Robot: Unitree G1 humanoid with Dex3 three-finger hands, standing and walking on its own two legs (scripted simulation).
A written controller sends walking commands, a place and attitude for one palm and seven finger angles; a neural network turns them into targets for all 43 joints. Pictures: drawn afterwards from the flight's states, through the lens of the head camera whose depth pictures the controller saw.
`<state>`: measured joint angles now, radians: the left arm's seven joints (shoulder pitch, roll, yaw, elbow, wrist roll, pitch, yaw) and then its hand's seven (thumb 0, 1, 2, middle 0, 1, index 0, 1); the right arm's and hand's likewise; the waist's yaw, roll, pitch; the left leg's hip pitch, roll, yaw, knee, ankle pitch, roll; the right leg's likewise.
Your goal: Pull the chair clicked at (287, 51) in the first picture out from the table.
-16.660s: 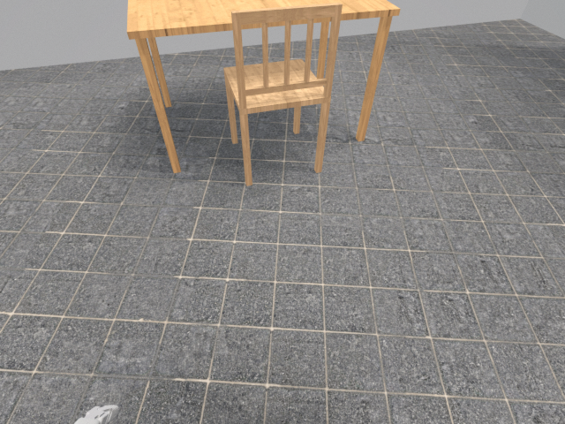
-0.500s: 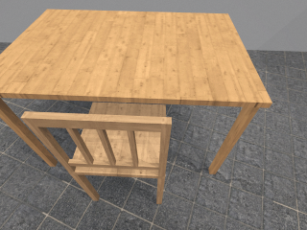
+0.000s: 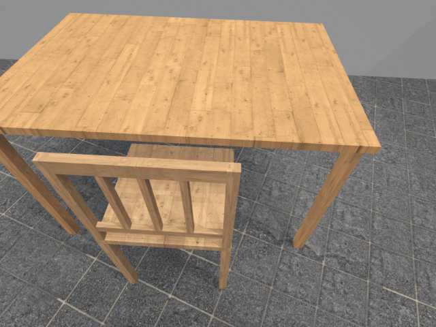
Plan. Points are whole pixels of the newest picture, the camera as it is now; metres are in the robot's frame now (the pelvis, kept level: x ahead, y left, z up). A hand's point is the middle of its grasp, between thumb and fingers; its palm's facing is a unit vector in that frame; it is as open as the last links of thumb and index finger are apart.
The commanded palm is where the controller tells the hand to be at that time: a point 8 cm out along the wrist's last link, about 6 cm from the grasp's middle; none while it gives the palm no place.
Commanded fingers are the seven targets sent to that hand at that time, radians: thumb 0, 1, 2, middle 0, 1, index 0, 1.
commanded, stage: raise the hand toward the chair's back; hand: left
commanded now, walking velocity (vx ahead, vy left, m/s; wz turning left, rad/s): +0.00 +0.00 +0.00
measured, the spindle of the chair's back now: (151, 205) +0.41 +0.19 -0.11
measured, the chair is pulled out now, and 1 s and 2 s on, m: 0.00 0.00 0.00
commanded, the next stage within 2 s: none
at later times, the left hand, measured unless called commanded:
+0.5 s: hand out of the picture +0.12 +0.19 -0.10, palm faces +0.15 -0.99 +0.00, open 9.9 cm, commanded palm +0.12 +0.24 -0.06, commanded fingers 0.00 0.29 0.64 -0.14 -0.20 -0.14 -0.20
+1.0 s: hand (106, 297) +0.18 +0.22 -0.05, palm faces +0.09 -0.99 -0.07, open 14.3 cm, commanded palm +0.15 +0.26 -0.05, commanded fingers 0.00 -0.29 0.39 -0.08 -0.11 -0.08 -0.11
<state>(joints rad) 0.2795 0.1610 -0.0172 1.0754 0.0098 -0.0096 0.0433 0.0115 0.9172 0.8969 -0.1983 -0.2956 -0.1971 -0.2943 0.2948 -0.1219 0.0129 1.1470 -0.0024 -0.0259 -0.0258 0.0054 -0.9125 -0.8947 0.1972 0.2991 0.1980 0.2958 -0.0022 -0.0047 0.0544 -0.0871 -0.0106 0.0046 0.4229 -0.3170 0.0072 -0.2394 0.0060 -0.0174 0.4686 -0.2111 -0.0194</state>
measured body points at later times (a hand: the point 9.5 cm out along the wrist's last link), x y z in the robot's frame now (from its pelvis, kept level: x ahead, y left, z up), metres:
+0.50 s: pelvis -0.04 -0.01 -0.09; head +0.03 +0.03 +0.35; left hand +0.10 +0.24 -0.10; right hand +0.22 -0.25 -0.10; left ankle -0.05 +0.11 -0.74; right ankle +0.03 -0.11 -0.74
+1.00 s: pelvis -0.03 +0.02 -0.10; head +0.05 +0.03 +0.34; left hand +0.17 +0.27 -0.05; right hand +0.14 -0.23 -0.18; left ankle -0.06 +0.12 -0.74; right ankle +0.03 -0.11 -0.74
